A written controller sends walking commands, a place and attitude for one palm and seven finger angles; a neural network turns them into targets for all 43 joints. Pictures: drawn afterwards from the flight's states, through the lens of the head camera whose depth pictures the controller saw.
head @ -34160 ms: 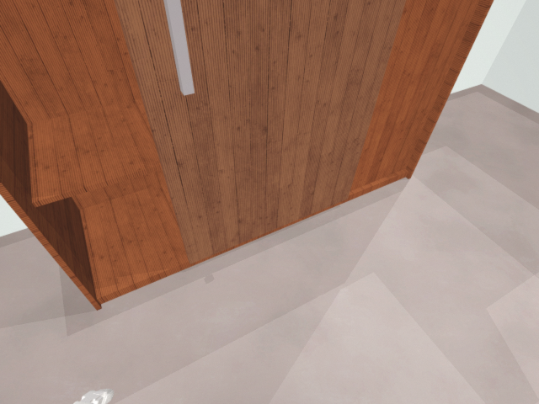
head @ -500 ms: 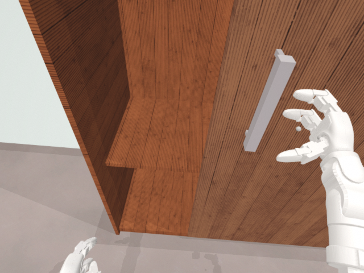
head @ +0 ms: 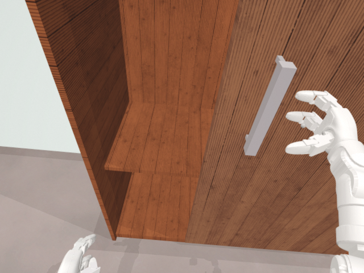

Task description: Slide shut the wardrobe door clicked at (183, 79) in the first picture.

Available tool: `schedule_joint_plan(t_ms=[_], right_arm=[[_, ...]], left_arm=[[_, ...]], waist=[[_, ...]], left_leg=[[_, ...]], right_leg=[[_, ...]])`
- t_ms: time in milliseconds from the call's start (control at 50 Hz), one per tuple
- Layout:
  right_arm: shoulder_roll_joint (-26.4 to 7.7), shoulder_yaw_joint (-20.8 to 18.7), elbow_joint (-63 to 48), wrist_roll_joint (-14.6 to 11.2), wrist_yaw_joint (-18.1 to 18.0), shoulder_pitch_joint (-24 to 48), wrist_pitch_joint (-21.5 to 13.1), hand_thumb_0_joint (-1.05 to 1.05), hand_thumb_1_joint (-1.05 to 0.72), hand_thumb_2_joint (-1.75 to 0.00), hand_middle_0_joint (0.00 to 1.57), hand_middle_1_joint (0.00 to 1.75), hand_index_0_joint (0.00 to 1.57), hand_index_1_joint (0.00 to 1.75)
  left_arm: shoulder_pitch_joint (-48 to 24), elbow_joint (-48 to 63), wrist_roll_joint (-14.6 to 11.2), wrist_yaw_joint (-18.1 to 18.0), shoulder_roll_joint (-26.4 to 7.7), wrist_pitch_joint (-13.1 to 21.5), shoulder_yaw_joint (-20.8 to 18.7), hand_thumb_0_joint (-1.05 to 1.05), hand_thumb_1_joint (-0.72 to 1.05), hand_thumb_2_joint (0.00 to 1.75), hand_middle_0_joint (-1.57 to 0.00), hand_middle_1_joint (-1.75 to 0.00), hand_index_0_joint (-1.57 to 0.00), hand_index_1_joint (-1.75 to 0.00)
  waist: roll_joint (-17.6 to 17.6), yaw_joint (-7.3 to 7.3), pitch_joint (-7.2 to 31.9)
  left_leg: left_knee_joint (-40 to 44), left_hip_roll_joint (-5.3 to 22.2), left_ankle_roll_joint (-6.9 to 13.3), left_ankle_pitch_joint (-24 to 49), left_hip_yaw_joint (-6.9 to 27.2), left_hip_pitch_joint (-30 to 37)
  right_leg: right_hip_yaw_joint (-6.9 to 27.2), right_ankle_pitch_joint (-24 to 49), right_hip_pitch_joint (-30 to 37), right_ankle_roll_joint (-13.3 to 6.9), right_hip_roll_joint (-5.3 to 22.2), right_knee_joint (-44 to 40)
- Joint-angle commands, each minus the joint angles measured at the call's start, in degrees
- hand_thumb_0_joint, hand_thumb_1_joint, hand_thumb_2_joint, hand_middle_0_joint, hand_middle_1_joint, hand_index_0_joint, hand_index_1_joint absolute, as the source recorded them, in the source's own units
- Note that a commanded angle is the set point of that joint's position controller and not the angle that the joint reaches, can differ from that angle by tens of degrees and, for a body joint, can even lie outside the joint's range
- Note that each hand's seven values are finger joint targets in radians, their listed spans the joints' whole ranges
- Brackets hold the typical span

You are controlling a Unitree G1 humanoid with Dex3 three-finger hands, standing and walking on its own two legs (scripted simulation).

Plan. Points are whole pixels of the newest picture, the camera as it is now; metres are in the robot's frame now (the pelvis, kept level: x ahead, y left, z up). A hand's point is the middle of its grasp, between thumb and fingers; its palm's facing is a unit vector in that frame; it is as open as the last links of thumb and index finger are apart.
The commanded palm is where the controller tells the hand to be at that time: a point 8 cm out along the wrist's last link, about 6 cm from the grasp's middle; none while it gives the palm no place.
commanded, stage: move the hooked fingers beside the handle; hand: right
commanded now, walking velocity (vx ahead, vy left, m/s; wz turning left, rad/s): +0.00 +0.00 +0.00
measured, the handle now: (263, 109) +0.44 -0.14 +0.18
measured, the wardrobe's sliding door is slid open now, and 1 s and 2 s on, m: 0.37 0.37 0.37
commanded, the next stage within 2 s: feel for the door with the fingertips in 0.48 s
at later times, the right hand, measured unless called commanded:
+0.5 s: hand (294, 142) +0.36 -0.19 +0.17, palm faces +0.00 +1.00 -0.04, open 14.0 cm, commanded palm +0.34 -0.25 +0.20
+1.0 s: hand (288, 128) +0.36 -0.17 +0.20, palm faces +0.03 +1.00 -0.04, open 14.0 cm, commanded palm +0.35 -0.22 +0.20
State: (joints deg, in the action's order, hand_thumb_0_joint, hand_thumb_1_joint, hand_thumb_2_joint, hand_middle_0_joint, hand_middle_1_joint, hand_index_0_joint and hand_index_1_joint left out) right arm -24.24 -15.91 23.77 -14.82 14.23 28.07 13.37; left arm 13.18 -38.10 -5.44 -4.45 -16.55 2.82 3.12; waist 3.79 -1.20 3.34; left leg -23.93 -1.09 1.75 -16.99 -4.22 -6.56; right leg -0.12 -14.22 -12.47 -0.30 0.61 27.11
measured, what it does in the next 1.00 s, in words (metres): stands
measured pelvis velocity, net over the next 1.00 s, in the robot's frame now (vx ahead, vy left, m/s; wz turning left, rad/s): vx -0.01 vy -0.01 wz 0.00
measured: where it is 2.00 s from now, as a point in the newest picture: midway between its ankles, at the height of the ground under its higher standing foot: outside the picture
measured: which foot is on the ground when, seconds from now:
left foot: down 0.00-1.00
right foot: down 0.00-1.00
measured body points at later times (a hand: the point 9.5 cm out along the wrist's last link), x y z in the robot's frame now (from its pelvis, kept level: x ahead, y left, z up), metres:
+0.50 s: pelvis +0.00 +0.00 +0.00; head -0.01 +0.02 +0.45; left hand +0.14 +0.25 -0.10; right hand +0.35 -0.25 +0.18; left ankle -0.04 +0.09 -0.74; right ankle +0.00 -0.12 -0.74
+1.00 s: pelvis -0.01 -0.01 +0.00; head -0.03 +0.01 +0.45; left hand +0.15 +0.23 -0.09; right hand +0.35 -0.22 +0.21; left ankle -0.04 +0.09 -0.74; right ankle +0.00 -0.12 -0.74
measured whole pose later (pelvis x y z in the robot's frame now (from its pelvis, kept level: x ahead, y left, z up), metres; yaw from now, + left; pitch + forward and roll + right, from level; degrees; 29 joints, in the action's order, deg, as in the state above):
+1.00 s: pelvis -0.01 -0.01 +0.00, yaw +0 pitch -2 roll +0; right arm -16.2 -10.5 11.7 -11.8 4.6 24.1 11.7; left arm 11.4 -38.6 -3.9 -3.5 -14.0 4.1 3.7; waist 2.5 -0.2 1.5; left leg -23.0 -0.7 1.4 -16.0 -3.8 -4.8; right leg -0.5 -13.1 -10.3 -0.6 0.2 25.6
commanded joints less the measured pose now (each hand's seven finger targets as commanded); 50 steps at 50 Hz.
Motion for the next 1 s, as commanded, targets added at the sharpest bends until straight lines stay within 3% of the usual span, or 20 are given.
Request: schedule_joint_plan(t_ms=[0,40,100,120,160,220,260,320,400,460,520,560,600,660,720,780,840,880,940,980], right_arm=[[-7.6,-1.0,-9.9,-0.6,0.7,17.3,-0.2,0.00,0.50,-0.30,0.30,1.20,0.30,1.20],[-12.3,-3.8,-26.4,-0.6,-1.4,26.9,-7.0,0.00,0.50,-0.30,0.30,1.20,0.30,1.20],[-14.8,-8.0,-39.0,-0.5,-4.5,25.7,-15.0,0.00,0.50,-0.30,0.30,1.20,0.30,1.20],[-16.9,-9.7,-37.3,-0.6,-5.3,23.6,-15.7,0.00,0.50,-0.30,0.30,1.20,0.30,1.20],[-15.5,-10.1,-29.7,-0.1,-5.3,21.2,-14.0,0.00,0.50,-0.30,0.30,1.20,0.30,1.20],[-8.4,-3.4,-10.6,1.1,-3.6,13.3,-4.8,0.00,0.50,-0.30,0.30,1.20,0.30,1.20],[-5.9,0.0,-1.9,0.6,-1.7,10.4,1.3,0.00,0.50,-0.30,0.30,1.20,0.30,1.20],[-4.5,1.1,-3.6,-0.2,0.1,10.6,3.3,0.00,0.50,-0.30,0.30,1.20,0.30,1.20],[-13.1,-5.9,-32.1,-0.8,-1.9,24.2,-8.3,0.00,0.50,-0.30,0.30,1.20,0.30,1.20],[-17.0,-10.4,-38.4,-0.9,-4.4,24.5,-15.1,0.00,0.50,-0.30,0.30,1.20,0.30,1.20],[-15.5,-8.8,-26.3,0.0,-4.5,21.4,-12.4,0.00,0.50,-0.30,0.30,1.20,0.30,1.20],[-9.5,-3.8,-14.4,0.6,-3.1,16.7,-6.5,0.00,0.50,-0.30,0.30,1.20,0.30,1.20],[-5.0,1.1,-7.9,0.4,-1.3,12.8,-0.6,0.00,0.50,-0.30,0.30,1.20,0.30,1.20],[-1.3,4.4,-11.4,-0.5,0.1,14.3,2.6,0.00,0.50,-0.30,0.30,1.20,0.30,1.20],[-2.0,3.1,-24.2,-1.7,-1.9,18.6,-1.8,0.00,0.50,-0.30,0.30,1.20,0.30,1.20],[-7.4,-3.0,-32.9,-1.2,-5.8,24.4,-7.6,0.00,0.50,-0.30,0.30,1.20,0.30,1.20],[-7.9,-3.8,-31.1,0.8,-9.5,23.8,-9.2,0.00,0.50,-0.30,0.30,1.20,0.30,1.20],[-4.8,-0.2,-29.3,2.2,-10.6,24.2,-7.9,0.00,0.50,-0.30,0.30,1.20,0.30,1.20],[-2.2,3.9,-25.5,3.2,-10.1,26.0,-5.9,0.00,0.50,-0.30,0.30,1.20,0.30,1.20],[-2.2,3.6,-20.8,2.8,-8.9,24.1,-3.8,0.00,0.50,-0.30,0.30,1.20,0.30,1.20]], left_arm=[[-6.2,10.3,0.2,-0.4,-7.4,2.4,-3.4,0.00,0.90,0.90,-0.20,-0.30,-0.20,-0.30],[-6.1,11.2,1.0,-0.1,-6.5,3.7,-3.7,0.00,0.90,0.90,-0.20,-0.30,-0.20,-0.30],[-5.3,10.6,2.2,0.0,-5.2,5.7,-3.3,0.00,0.90,0.90,-0.20,-0.30,-0.20,-0.30],[-5.0,9.3,2.4,0.1,-5.5,5.8,-3.1,0.00,0.90,0.90,-0.20,-0.30,-0.20,-0.30],[-5.7,7.9,2.2,0.2,-5.5,5.6,-3.2,0.00,0.90,0.90,-0.20,-0.30,-0.20,-0.30],[-6.3,6.5,0.9,-0.1,-6.1,3.3,-2.8,0.00,0.90,0.90,-0.20,-0.30,-0.20,-0.30],[-6.4,7.4,0.2,-0.4,-7.0,1.9,-2.3,0.00,0.90,0.90,-0.20,-0.30,-0.20,-0.30],[-6.3,9.5,0.0,-0.2,-7.4,1.4,-2.8,0.00,0.90,0.90,-0.20,-0.30,-0.20,-0.30],[-6.9,12.2,1.4,-0.1,-5.8,3.7,-3.4,0.00,0.90,0.90,-0.20,-0.30,-0.20,-0.30],[-5.7,9.9,2.2,-0.2,-5.3,5.5,-3.0,0.00,0.90,0.90,-0.20,-0.30,-0.20,-0.30],[-5.7,6.8,1.8,-0.1,-5.9,5.4,-3.1,0.00,0.90,0.90,-0.20,-0.30,-0.20,-0.30],[-6.7,6.5,1.0,-0.5,-6.0,4.1,-2.6,0.00,0.90,0.90,-0.20,-0.30,-0.20,-0.30],[-7.4,7.8,0.1,-0.6,-6.4,3.2,-2.3,0.00,0.90,0.90,-0.20,-0.30,-0.20,-0.30],[-8.3,9.9,-0.4,-0.2,-6.5,3.1,-2.7,0.00,0.90,0.90,-0.20,-0.30,-0.20,-0.30],[-8.6,11.0,0.5,0.1,-5.8,4.2,-3.0,0.00,0.90,0.90,-0.20,-0.30,-0.20,-0.30],[-8.1,10.1,1.6,0.3,-5.5,5.2,-3.2,0.00,0.90,0.90,-0.20,-0.30,-0.20,-0.30],[-8.0,8.3,2.2,0.7,-4.8,5.3,-2.8,0.00,0.90,0.90,-0.20,-0.30,-0.20,-0.30],[-9.0,8.1,1.9,0.8,-4.6,4.7,-2.5,0.00,0.90,0.90,-0.20,-0.30,-0.20,-0.30],[-9.2,7.3,1.6,0.4,-4.6,4.0,-2.2,0.00,0.90,0.90,-0.20,-0.30,-0.20,-0.30],[-9.1,7.2,1.5,0.1,-4.9,3.3,-2.2,0.00,0.90,0.90,-0.20,-0.30,-0.20,-0.30]], waist=[[-6.7,-0.63,8.0],[-2.3,-0.62,17.8],[1.7,0.31,27.1],[0.8,0.77,26.2],[-0.2,0.62,20.4],[-1.4,0.25,2.7],[-5.0,-0.19,-2.7],[-6.7,0.02,2.5],[-3.0,0.24,21.2],[0.4,0.18,25.0],[2.2,0.26,16.0],[1.7,-0.67,4.0],[-0.4,-0.46,-1.0],[-2.6,-0.39,4.1],[-5.4,-0.29,12.8],[-6.0,0.35,19.2],[-3.6,0.93,16.5],[-0.9,0.31,12.3],[2.6,-0.81,8.1],[1.2,-0.66,7.2]], left_leg=[[3.0,0.9,-1.4,18.8,1.6,-4.7],[2.1,0.7,-1.0,22.2,2.3,-1.3],[0.2,0.3,-0.7,28.1,2.3,1.4],[0.2,0.3,-0.7,29.4,2.3,2.2],[1.0,0.3,-1.0,28.8,2.3,1.9],[3.8,0.3,-0.6,18.9,1.6,-4.0],[4.8,0.5,-1.0,13.9,1.4,-6.9],[3.9,0.7,-0.9,16.1,1.2,-5.6],[1.5,0.6,-1.0,25.2,2.2,0.9],[0.8,0.2,-0.9,26.7,2.4,1.4],[2.6,0.4,-0.8,24.1,2.3,-1.1],[4.3,0.2,-0.7,16.7,1.9,-5.1],[5.2,0.4,-0.7,12.2,1.5,-7.1],[4.4,0.5,-0.7,13.4,1.0,-6.4],[3.2,0.3,-0.7,17.3,1.1,-3.6],[2.4,0.1,-1.0,20.6,1.8,-1.1],[2.7,0.1,-0.8,19.8,2.1,-0.9],[3.7,0.2,-0.7,17.4,2.4,-2.2],[5.0,0.2,-0.2,14.1,2.5,-4.1],[5.2,0.1,-0.2,13.6,2.3,-4.1]], right_leg=[[1.2,11.9,5.9,-3.0,-1.2,-1.2],[2.0,17.0,11.7,-3.2,-1.2,-0.3],[2.6,28.3,20.4,-2.9,-0.8,0.0],[2.6,29.7,19.3,-2.8,-0.6,0.0],[2.0,26.2,16.4,-2.8,-0.6,-0.9],[0.9,13.4,6.4,-2.4,-0.9,-2.9],[1.1,7.7,2.8,-2.4,-0.9,-3.5],[1.3,9.8,3.6,-2.7,-1.0,-2.1],[2.0,21.0,13.9,-3.2,-1.3,-0.6],[2.4,26.1,18.8,-2.9,-0.6,-0.7],[2.0,22.1,14.7,-2.5,-0.8,-1.4],[1.3,12.3,8.7,-2.4,-0.7,-3.1],[1.6,7.5,5.1,-2.4,-0.7,-3.9],[2.3,9.0,6.9,-2.6,-0.7,-2.8],[3.1,14.4,11.3,-2.8,-0.7,-1.6],[3.2,18.9,15.3,-2.7,-0.8,-1.7],[2.8,18.6,14.5,-2.3,-0.5,-2.7],[2.1,15.4,13.2,-2.3,-0.6,-3.4],[2.4,12.0,12.5,-2.2,-0.6,-4.0],[2.5,11.0,11.6,-2.1,-0.7,-4.2]])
